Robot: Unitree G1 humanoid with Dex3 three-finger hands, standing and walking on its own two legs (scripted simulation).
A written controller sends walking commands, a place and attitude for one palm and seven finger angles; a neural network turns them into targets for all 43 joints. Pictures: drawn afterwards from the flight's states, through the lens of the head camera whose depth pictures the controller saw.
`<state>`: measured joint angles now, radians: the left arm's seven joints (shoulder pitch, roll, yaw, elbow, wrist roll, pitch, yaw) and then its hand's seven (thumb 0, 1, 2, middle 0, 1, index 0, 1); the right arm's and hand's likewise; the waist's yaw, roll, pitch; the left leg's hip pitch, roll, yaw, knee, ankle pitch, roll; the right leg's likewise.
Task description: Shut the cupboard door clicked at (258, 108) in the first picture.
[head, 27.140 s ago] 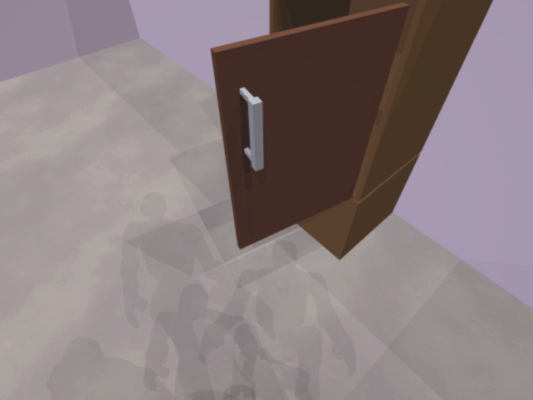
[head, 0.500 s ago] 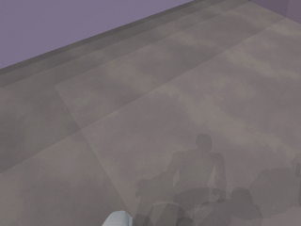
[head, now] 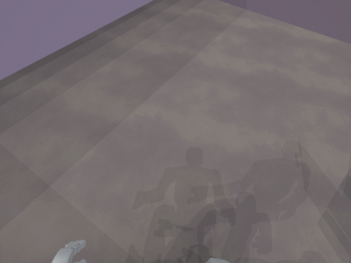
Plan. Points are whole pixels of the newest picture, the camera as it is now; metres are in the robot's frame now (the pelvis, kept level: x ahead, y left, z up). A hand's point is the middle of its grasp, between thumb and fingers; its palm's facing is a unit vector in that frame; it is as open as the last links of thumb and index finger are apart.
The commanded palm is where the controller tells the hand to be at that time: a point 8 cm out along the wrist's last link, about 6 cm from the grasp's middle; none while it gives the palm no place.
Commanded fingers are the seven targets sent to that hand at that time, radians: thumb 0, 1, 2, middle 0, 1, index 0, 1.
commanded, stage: turn to face it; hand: left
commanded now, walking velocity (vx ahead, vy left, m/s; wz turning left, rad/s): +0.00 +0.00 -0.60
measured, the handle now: out of the picture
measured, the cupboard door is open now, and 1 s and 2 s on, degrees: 51 51 51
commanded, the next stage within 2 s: none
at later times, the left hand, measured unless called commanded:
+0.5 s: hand (106, 255) +0.16 +0.19 -0.19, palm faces -0.26 -0.95 -0.20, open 7.4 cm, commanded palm none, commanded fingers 0.00 0.90 0.90 -0.20 -0.30 -0.20 -0.30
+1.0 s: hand (144, 230) +0.22 +0.09 -0.15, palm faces -0.54 -0.80 -0.27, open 7.4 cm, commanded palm none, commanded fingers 0.00 0.90 0.90 -0.20 -0.30 -0.20 -0.30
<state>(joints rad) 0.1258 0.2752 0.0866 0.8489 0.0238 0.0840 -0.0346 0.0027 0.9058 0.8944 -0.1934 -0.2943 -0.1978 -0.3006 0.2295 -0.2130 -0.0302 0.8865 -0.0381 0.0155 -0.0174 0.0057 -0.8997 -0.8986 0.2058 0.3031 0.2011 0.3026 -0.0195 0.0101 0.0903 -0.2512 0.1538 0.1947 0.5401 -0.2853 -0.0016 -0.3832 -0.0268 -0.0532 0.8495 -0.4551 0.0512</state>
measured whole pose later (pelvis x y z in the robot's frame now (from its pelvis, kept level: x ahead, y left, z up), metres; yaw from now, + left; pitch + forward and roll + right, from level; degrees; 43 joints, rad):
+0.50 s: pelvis +0.03 +0.01 -0.01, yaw -17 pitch +1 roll -1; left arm 0.20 0.25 0.07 0.90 0.02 0.08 -0.01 0.00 0.90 0.89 -0.20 -0.30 -0.20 -0.30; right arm 0.19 -0.20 -0.02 0.86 -0.03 0.01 -0.02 0.01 -0.90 -0.90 0.20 0.30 0.20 0.30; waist 0.00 -0.06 0.08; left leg -0.32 0.06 0.09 0.62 -0.32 0.01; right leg -0.41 0.03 0.07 0.91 -0.51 0.03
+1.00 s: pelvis +0.03 -0.03 +0.00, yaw -34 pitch +2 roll +1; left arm 0.18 0.21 0.05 0.87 0.02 0.04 0.00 0.00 0.90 0.89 -0.20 -0.30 -0.20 -0.30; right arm 0.18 -0.27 -0.06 0.89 -0.02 0.06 0.00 0.01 -0.91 -0.90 0.20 0.30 0.20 0.30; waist -0.02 0.02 0.08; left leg -0.50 0.08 0.04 1.08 -0.42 -0.08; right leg -0.27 0.01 0.03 0.52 -0.27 -0.02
